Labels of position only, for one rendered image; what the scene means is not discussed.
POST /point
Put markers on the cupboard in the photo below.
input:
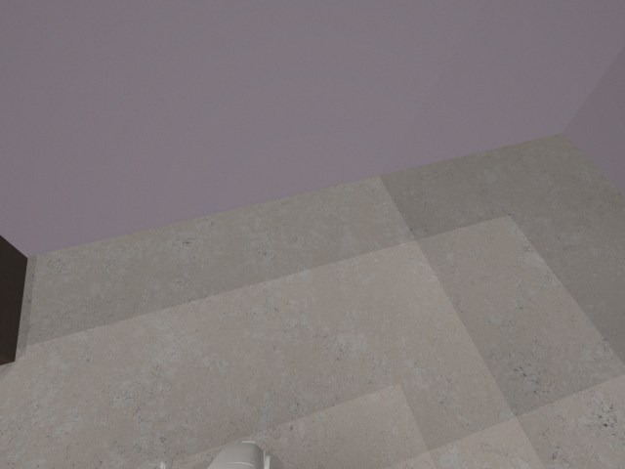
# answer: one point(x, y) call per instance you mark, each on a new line
point(12, 277)

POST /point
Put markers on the left robot thigh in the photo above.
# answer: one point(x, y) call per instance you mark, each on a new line
point(241, 456)

